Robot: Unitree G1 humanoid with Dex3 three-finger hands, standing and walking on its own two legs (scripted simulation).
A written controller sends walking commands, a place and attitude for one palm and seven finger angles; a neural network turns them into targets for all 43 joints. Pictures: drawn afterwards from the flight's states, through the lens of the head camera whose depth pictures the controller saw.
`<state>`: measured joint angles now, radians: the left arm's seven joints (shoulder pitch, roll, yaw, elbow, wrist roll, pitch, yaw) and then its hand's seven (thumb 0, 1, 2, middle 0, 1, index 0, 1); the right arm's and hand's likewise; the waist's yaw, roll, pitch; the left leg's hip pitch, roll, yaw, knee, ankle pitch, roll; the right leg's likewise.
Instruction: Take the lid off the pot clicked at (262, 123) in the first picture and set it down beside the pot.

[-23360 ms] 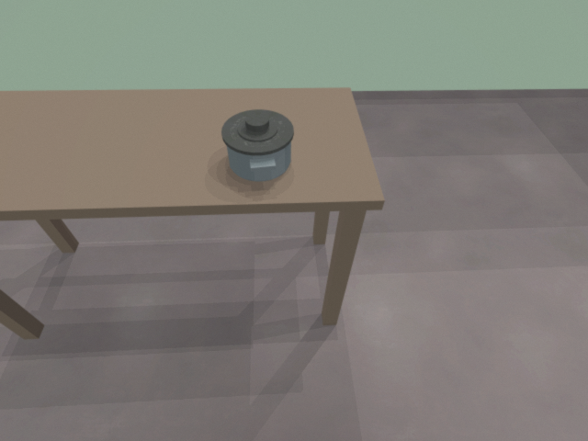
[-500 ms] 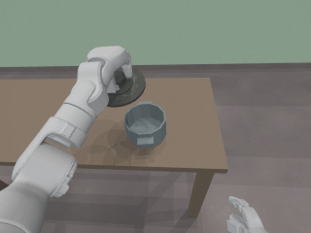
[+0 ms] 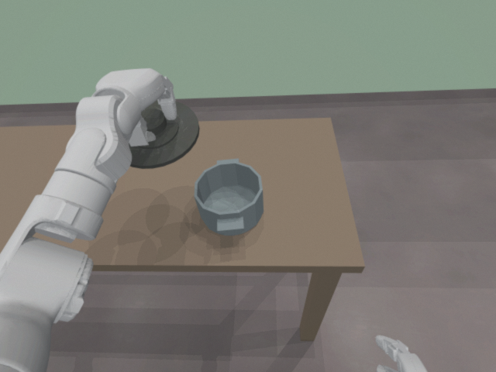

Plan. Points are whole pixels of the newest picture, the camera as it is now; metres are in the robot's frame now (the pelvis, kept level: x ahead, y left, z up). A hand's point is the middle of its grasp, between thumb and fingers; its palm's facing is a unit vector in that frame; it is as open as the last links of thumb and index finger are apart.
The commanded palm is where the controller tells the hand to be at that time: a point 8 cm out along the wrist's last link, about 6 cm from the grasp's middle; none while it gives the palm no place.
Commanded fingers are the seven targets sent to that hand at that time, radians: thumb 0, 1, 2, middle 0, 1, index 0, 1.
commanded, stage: move the lid sideways beside the pot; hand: left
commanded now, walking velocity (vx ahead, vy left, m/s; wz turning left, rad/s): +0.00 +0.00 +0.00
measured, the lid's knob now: (150, 122) +0.48 +0.17 +0.17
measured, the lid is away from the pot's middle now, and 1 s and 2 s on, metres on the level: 0.11 0.25 0.22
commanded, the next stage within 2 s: lower the lid onto the table in 1.02 s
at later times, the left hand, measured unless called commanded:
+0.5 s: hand (102, 127) +0.44 +0.23 +0.19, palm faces -0.24 -0.02 -0.97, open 7.7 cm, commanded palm +0.42 +0.24 +0.26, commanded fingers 0.00 0.53 1.13 -0.82 -0.98 -0.87 -1.01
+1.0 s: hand (64, 132) +0.44 +0.30 +0.19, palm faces -0.27 -0.02 -0.96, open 7.7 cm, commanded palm +0.43 +0.29 +0.26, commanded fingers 0.00 0.53 1.13 -0.82 -0.98 -0.87 -1.01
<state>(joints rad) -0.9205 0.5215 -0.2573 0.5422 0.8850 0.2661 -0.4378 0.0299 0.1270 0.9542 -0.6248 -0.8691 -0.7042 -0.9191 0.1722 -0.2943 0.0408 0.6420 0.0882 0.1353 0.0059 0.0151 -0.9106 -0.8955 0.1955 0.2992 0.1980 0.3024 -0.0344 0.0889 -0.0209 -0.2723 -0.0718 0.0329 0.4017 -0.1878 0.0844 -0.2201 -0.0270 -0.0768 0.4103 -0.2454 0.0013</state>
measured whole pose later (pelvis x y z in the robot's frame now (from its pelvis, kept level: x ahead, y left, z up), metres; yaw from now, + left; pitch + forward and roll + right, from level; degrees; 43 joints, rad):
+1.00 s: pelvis -0.01 +0.02 +0.00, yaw +1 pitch +6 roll -2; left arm -0.97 0.75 -0.14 0.70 0.89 0.06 -0.50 0.03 0.13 0.95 -0.62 -0.87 -0.71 -0.92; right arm 0.19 -0.30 0.03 0.63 0.09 0.18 -0.02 0.01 -0.91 -0.90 0.20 0.30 0.20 0.30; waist -0.04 0.06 0.00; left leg -0.35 -0.08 0.01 0.42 -0.18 0.11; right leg -0.26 -0.03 -0.10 0.37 -0.21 0.01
